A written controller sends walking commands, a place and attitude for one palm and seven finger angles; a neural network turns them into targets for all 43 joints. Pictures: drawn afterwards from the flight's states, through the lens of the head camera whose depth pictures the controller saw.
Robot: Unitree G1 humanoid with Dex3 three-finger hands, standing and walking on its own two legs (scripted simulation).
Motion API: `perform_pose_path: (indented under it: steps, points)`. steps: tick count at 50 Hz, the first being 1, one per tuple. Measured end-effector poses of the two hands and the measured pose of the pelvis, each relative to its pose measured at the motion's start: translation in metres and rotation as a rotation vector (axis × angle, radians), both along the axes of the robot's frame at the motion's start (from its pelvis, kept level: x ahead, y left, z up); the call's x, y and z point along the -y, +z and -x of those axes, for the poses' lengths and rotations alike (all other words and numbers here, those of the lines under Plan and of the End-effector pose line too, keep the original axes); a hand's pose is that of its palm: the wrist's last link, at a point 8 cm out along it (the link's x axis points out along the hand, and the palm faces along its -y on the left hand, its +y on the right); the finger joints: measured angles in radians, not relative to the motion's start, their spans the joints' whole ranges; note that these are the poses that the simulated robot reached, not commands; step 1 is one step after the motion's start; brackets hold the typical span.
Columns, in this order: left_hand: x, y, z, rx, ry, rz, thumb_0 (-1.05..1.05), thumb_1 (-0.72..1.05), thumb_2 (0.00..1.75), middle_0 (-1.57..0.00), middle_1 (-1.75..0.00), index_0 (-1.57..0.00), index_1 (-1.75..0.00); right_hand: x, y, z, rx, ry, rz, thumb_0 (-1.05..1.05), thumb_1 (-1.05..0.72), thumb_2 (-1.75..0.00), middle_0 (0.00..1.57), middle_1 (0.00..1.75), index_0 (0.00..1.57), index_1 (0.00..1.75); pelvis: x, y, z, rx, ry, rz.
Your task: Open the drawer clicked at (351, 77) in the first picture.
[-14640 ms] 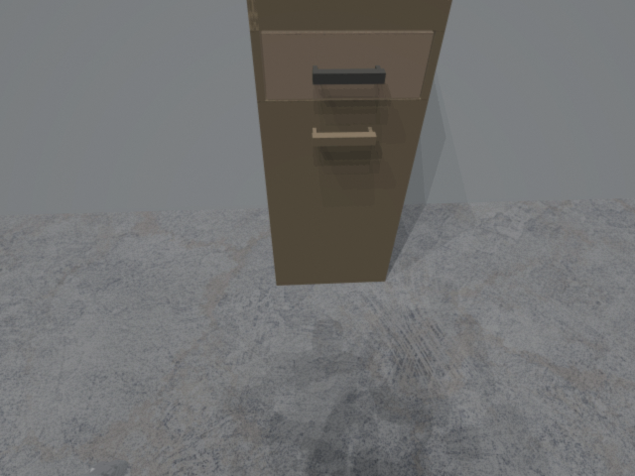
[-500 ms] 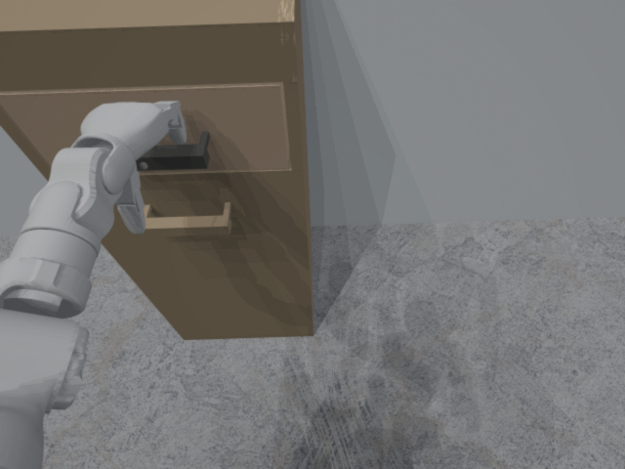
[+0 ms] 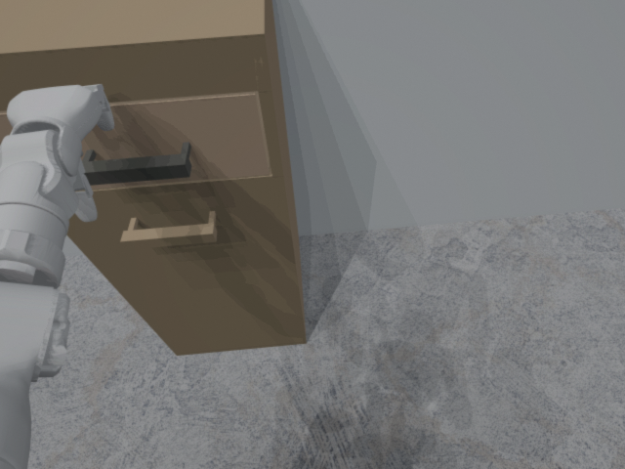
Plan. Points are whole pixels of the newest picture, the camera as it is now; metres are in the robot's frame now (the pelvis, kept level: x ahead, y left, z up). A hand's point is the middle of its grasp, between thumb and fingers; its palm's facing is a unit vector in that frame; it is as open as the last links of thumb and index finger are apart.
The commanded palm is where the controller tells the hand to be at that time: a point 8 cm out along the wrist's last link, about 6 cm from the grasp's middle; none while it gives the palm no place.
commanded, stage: move the hooked fingers above the handle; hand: left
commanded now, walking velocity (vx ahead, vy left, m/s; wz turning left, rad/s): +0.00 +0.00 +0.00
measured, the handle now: (135, 160) +0.54 +0.26 +0.09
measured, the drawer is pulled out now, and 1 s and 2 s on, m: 0.00 0.00 0.00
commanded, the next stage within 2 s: none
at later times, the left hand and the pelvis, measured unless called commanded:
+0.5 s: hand (171, 136) +0.51 +0.17 +0.16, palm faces +0.07 +0.00 -1.00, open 13.5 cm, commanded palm +0.48 +0.27 +0.22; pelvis +0.00 +0.01 +0.00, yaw -2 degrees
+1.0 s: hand (163, 151) +0.50 +0.19 +0.14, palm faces +0.01 -0.06 -1.00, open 13.8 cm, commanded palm +0.50 +0.25 +0.21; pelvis +0.01 +0.01 -0.01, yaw +1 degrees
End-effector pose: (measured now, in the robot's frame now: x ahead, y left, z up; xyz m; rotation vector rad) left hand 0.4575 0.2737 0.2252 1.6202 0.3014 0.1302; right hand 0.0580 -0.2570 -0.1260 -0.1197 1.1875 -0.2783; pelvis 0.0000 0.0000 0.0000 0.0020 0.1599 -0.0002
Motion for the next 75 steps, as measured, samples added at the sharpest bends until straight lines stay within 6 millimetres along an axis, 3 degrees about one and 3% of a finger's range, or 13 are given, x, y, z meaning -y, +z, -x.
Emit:
perform_pose_path:
  steps: [6, 11, 16, 23, 29, 33, 40, 45, 49, 55, 62, 69, 75]
  points:
    - [0.039, -0.031, 0.006, -0.109, -0.281, 0.06, -0.01, -0.49, 0.3, -0.33, -1.2, -0.32, -1.2, 0.021, 0.009, 0.001, -0.035, 0.056, 0.093, 0.01, -0.9, -0.9, 0.21, 0.3, 0.2, 0.3, -0.002, -0.002, 0.003, 0.002, 0.035, 0.005]
    - [0.086, -0.036, -0.002, 0.057, -0.512, 0.14, 0.0, -0.49, 0.3, -0.33, -1.2, -0.32, -1.2, 0.028, 0.014, 0.003, -0.021, 0.041, 0.132, 0.01, -0.9, -0.9, 0.2, 0.3, 0.2, 0.3, -0.006, -0.005, 0.004, -0.025, 0.023, 0.007]
    - [0.091, -0.025, -0.021, 0.214, -0.467, 0.114, 0.0, -0.48, 0.3, -0.44, -1.27, -0.32, -1.2, 0.017, 0.007, 0.013, -0.043, 0.016, 0.091, 0.01, -0.9, -0.9, 0.2, 0.29, 0.2, 0.3, -0.008, -0.007, 0.004, -0.057, -0.003, 0.008]
    - [0.101, -0.016, -0.024, 0.195, -0.341, 0.042, 0.0, -0.48, 0.3, -0.52, -1.28, -0.36, -1.24, -0.012, -0.012, 0.019, -0.064, -0.019, -0.022, 0.01, -0.9, -0.9, 0.2, 0.3, 0.2, 0.3, -0.009, -0.003, 0.003, -0.03, -0.032, 0.002]
    - [0.082, -0.002, -0.024, 0.135, -0.211, 0.053, 0.0, -0.49, 0.3, -0.43, -1.24, -0.4, -1.26, -0.019, -0.011, 0.008, 0.003, -0.056, -0.04, 0.01, -0.9, -0.9, 0.21, 0.3, 0.2, 0.3, -0.005, 0.0, 0.005, 0.001, -0.045, -0.005]
    - [0.048, 0.001, -0.019, 0.087, -0.116, 0.037, 0.0, -0.49, 0.3, -0.38, -1.22, -0.38, -1.24, -0.009, -0.004, 0.003, 0.034, -0.052, -0.004, 0.01, -0.9, -0.9, 0.21, 0.3, 0.2, 0.3, -0.002, 0.0, 0.005, 0.001, -0.039, -0.006]
    - [-0.007, -0.026, -0.004, -0.076, -0.075, -0.001, 0.0, -0.48, 0.3, -0.33, -1.2, -0.34, -1.21, 0.025, 0.011, 0.011, -0.028, 0.002, 0.11, 0.01, -0.9, -0.9, 0.21, 0.3, 0.2, 0.3, 0.0, -0.002, 0.001, -0.022, 0.004, 0.004]
    - [0.029, -0.041, -0.003, -0.059, -0.334, 0.055, -0.01, -0.48, 0.3, -0.33, -1.2, -0.33, -1.2, 0.038, 0.018, 0.016, -0.106, 0.045, 0.17, 0.01, -0.9, -0.9, 0.2, 0.3, 0.2, 0.3, -0.005, -0.004, -0.005, -0.033, 0.036, 0.012]
    - [0.071, -0.032, -0.015, 0.089, -0.497, 0.12, -0.01, -0.48, 0.3, -0.33, -1.2, -0.33, -1.2, 0.034, 0.017, 0.013, -0.1, 0.036, 0.161, 0.01, -0.9, -0.9, 0.2, 0.3, 0.2, 0.3, -0.01, -0.006, -0.008, -0.045, 0.031, 0.014]
    - [0.083, -0.025, -0.023, 0.204, -0.439, 0.082, 0.0, -0.48, 0.3, -0.52, -1.26, -0.32, -1.2, 0.005, -0.001, 0.008, -0.079, 0.033, 0.053, 0.01, -0.9, -0.9, 0.2, 0.29, 0.2, 0.3, -0.013, -0.006, -0.006, -0.055, 0.004, 0.012]
    - [0.088, -0.013, -0.025, 0.166, -0.285, 0.047, 0.0, -0.48, 0.3, -0.48, -1.23, -0.38, -1.25, -0.028, -0.014, -0.001, -0.008, -0.005, -0.057, 0.01, -0.9, -0.9, 0.2, 0.3, 0.2, 0.3, -0.01, -0.003, 0.004, -0.02, -0.029, 0.002]
    - [0.043, 0.005, -0.02, 0.094, -0.105, 0.047, 0.0, -0.49, 0.3, -0.37, -1.21, -0.4, -1.24, -0.019, -0.006, 0.001, 0.042, -0.041, -0.024, 0.01, -0.9, -0.9, 0.21, 0.3, 0.2, 0.3, -0.004, -0.001, 0.007, -0.001, -0.035, -0.003]
    - [-0.018, -0.014, -0.005, -0.056, -0.011, 0.016, 0.0, -0.49, 0.3, -0.33, -1.2, -0.35, -1.22, 0.017, 0.007, 0.021, -0.022, -0.025, 0.092, 0.01, -0.9, -0.9, 0.21, 0.3, 0.2, 0.3, -0.001, -0.003, 0.005, -0.019, -0.008, 0.004]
